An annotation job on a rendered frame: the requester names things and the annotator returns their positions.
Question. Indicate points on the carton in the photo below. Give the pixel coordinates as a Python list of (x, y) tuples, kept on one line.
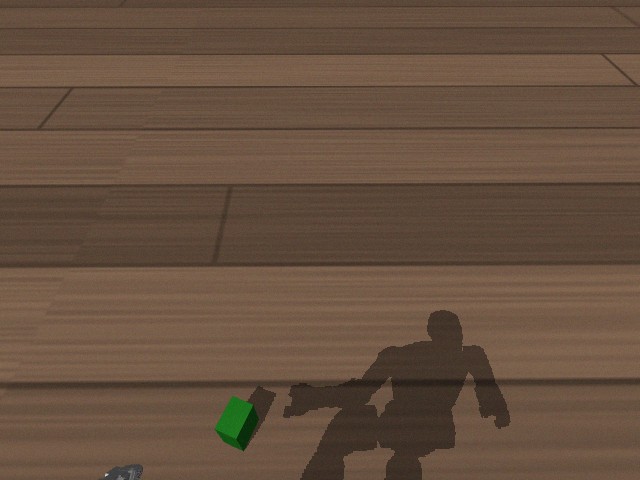
[(237, 423)]

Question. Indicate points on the left robot hand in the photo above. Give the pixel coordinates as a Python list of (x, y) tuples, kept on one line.
[(128, 472)]

